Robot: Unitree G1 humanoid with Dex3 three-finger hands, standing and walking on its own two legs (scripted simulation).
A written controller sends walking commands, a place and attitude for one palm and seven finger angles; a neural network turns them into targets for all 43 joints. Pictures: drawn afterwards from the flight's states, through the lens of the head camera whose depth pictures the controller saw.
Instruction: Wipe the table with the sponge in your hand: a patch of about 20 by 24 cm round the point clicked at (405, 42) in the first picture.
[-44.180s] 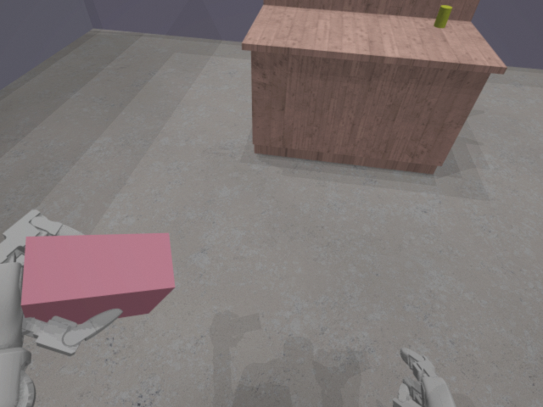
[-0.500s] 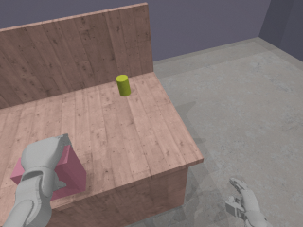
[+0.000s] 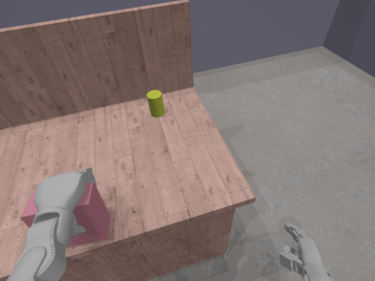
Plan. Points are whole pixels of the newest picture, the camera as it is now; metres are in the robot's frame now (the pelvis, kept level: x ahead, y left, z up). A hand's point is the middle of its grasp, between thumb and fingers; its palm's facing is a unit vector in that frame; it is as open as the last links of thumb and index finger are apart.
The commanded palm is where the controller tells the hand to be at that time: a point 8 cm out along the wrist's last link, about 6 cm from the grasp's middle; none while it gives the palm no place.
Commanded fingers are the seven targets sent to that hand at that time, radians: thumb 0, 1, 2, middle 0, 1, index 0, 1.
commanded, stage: move the sponge above the wiping area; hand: left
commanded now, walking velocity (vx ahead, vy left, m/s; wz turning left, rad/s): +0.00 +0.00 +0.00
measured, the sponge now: (75, 222) +0.21 +0.31 -0.02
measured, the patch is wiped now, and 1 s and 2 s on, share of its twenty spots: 0.00 0.00 0.00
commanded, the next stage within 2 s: none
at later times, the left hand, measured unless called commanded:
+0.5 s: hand (69, 205) +0.23 +0.32 +0.03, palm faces -0.11 -0.07 -0.99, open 10.4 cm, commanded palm +0.22 +0.32 +0.10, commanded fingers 0.00 0.10 1.30 -1.20 -1.60 -1.20 -1.60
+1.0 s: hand (63, 199) +0.24 +0.34 +0.02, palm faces -0.11 -0.04 -0.99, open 10.4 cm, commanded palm +0.23 +0.35 +0.09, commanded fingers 0.00 0.10 1.30 -1.20 -1.60 -1.20 -1.60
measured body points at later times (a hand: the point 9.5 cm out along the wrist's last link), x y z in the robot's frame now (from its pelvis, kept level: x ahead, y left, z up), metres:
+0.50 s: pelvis +0.01 +0.00 +0.00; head +0.03 -0.02 +0.45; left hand +0.23 +0.31 +0.08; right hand +0.23 -0.24 -0.10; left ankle +0.00 +0.11 -0.74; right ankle +0.00 -0.12 -0.74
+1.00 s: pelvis +0.01 +0.01 +0.00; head +0.03 -0.01 +0.45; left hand +0.24 +0.34 +0.07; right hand +0.21 -0.23 -0.11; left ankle +0.00 +0.11 -0.74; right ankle +0.00 -0.12 -0.74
